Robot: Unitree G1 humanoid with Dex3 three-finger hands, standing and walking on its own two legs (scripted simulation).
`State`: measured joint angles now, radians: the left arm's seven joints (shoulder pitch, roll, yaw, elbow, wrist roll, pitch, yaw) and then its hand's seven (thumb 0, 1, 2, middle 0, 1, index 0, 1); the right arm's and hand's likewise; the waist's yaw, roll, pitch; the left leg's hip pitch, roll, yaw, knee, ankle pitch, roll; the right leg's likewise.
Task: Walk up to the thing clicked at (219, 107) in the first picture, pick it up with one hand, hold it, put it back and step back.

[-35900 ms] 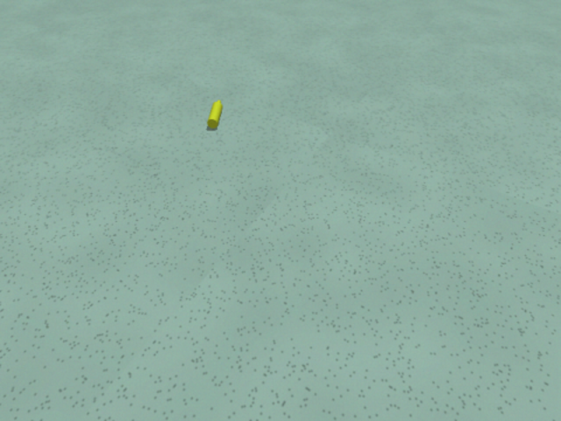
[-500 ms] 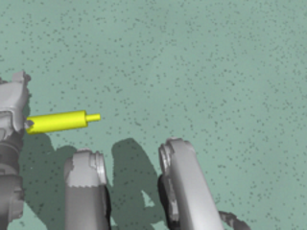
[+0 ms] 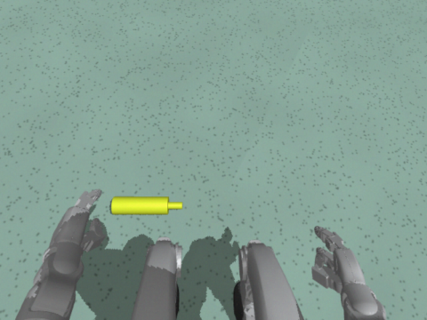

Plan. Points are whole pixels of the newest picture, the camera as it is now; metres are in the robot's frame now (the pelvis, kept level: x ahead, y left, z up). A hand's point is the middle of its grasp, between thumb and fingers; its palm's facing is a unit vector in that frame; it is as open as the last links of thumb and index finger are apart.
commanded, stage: home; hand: left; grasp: from above
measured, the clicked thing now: (148, 205) +0.47 +0.21 -0.52
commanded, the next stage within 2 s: none
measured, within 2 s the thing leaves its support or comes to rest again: neither
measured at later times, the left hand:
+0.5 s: hand (68, 245) +0.24 +0.19 +0.11, palm faces +0.11 -0.97 -0.21, open 7.4 cm
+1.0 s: hand (64, 262) +0.22 +0.19 +0.12, palm faces +0.11 -0.97 -0.20, open 7.4 cm
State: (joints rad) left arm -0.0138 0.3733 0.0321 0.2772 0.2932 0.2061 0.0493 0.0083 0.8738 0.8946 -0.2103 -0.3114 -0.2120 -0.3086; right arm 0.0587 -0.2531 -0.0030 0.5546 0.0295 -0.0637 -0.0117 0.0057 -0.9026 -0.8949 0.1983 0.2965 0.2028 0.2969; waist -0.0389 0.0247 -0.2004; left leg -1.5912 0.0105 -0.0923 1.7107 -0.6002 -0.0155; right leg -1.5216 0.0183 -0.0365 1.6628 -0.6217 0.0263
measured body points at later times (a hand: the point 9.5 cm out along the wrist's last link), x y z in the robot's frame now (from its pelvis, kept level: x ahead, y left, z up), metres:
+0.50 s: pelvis +0.07 +0.00 +0.16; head +0.10 +0.01 +0.61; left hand +0.23 +0.24 +0.13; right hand +0.22 -0.24 +0.08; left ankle +0.08 +0.12 -0.51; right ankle +0.07 -0.14 -0.51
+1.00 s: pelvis +0.07 +0.00 +0.17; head +0.09 +0.00 +0.62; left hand +0.21 +0.24 +0.14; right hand +0.25 -0.23 +0.11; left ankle +0.08 +0.12 -0.51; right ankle +0.07 -0.14 -0.51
